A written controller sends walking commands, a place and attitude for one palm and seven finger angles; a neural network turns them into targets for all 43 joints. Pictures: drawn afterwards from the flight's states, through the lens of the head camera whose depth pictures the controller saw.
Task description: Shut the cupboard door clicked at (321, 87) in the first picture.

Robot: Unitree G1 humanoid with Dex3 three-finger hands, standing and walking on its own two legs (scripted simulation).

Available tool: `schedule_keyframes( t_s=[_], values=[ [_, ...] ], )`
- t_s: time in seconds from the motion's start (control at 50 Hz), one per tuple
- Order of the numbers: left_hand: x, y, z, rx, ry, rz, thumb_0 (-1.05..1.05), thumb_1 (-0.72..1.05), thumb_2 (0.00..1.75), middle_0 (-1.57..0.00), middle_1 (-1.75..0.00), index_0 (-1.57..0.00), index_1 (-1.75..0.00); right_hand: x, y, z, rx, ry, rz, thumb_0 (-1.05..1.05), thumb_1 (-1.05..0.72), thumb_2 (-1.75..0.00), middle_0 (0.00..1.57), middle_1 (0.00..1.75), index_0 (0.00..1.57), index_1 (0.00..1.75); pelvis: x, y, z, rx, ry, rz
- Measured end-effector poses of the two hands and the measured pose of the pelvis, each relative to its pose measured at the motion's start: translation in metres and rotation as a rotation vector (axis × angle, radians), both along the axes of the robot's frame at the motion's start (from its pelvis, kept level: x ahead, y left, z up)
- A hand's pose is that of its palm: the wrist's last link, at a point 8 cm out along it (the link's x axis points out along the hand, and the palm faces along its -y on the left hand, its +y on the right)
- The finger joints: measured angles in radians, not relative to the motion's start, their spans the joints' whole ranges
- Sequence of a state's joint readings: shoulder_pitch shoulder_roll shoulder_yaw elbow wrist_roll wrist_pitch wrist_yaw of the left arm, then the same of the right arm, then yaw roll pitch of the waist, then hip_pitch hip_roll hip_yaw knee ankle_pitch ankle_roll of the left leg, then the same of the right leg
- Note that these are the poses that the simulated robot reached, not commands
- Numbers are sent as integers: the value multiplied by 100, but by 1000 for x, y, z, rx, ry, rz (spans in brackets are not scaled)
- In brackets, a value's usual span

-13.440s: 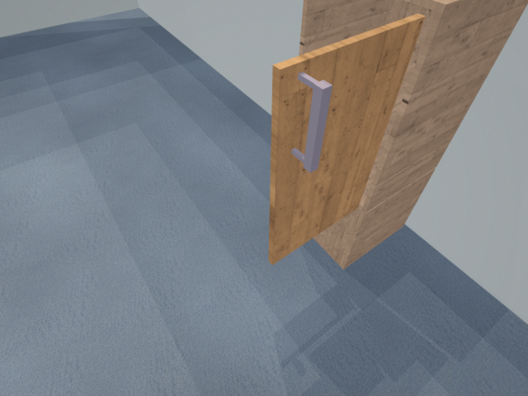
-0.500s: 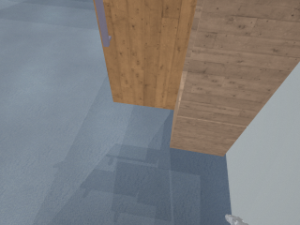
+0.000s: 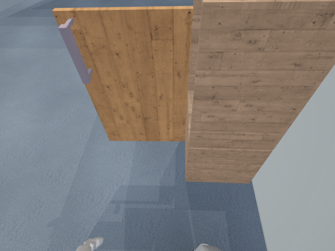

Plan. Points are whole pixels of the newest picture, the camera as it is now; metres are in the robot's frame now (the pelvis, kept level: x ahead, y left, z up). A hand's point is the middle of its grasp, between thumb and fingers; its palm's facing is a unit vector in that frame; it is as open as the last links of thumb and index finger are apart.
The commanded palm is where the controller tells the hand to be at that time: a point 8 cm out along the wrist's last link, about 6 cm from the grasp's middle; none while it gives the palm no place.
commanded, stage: take the last steps up to it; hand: left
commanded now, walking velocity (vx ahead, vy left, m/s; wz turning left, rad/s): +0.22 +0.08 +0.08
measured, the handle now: (79, 53) +0.61 +0.25 +0.16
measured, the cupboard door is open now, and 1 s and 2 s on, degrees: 91 91 91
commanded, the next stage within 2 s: come to a stop and stand still in 0.20 s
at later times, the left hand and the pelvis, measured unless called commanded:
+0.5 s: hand out of the picture +0.10 +0.21 -0.18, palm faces +0.12 -0.98 -0.16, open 7.3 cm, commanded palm none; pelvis +0.14 +0.04 +0.01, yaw +3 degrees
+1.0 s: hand out of the picture +0.14 +0.19 -0.15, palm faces +0.01 -0.97 -0.24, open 7.4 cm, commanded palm none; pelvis +0.11 +0.00 +0.02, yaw +0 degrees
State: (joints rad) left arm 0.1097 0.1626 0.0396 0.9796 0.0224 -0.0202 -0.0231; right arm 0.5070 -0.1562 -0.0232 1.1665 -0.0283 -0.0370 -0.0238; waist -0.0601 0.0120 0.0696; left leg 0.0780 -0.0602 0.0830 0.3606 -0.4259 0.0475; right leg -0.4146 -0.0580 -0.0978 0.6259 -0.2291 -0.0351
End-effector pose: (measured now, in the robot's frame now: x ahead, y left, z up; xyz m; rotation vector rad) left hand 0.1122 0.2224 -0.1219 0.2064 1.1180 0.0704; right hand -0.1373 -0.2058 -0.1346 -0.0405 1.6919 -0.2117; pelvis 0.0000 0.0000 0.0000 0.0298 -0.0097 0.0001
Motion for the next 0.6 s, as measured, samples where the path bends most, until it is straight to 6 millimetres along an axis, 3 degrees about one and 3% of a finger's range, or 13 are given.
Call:
schedule_keyframes(
  t_s=[0.04,0.1,0.16,0.28,0.36,0.44,0.52,0.6],
  values=[
    [23,-8,-1,4,-48,2,1,91,90,-20,-30,-20,-30,9,-3,-4,16,35,-7,1,-91,-90,20,30,20,30,14,-7,-5,-12,-8,8],
    [32,-14,4,-3,-60,45,0,91,90,-20,-30,-20,-30,46,-12,-4,19,16,11,1,-91,-90,20,30,20,30,31,-12,1,-23,-18,35],
    [24,-18,6,-10,-2,89,0,91,90,-20,-30,-20,-30,102,-20,-2,9,-67,45,1,-91,-90,20,30,20,30,48,-13,11,-26,-7,44],
    [12,6,12,24,87,167,-3,96,90,-20,-30,-20,-30,223,-21,6,-4,-268,120,0,-91,-90,20,29,20,29,84,-8,22,-21,15,58],
    [-2,14,5,-4,180,202,-2,94,90,-20,-30,-20,-30,290,-16,10,-38,-353,179,1,-94,-90,20,30,20,30,109,8,22,-25,13,60],
    [-14,24,-14,-41,283,230,-1,92,90,-20,-30,-20,-30,348,0,11,-77,-431,229,1,-93,-90,20,29,20,29,133,31,11,-47,3,51],
    [-14,36,-28,-52,358,233,0,92,90,-20,-30,-20,-30,384,23,17,-100,-484,250,1,-92,-90,20,29,20,30,144,45,6,-31,-2,39],
    [-3,48,-25,-40,369,214,0,91,90,-20,-30,-20,-30,394,37,19,-102,-505,242,0,-91,-90,20,30,20,30,140,51,9,-48,1,30]
  ],
)
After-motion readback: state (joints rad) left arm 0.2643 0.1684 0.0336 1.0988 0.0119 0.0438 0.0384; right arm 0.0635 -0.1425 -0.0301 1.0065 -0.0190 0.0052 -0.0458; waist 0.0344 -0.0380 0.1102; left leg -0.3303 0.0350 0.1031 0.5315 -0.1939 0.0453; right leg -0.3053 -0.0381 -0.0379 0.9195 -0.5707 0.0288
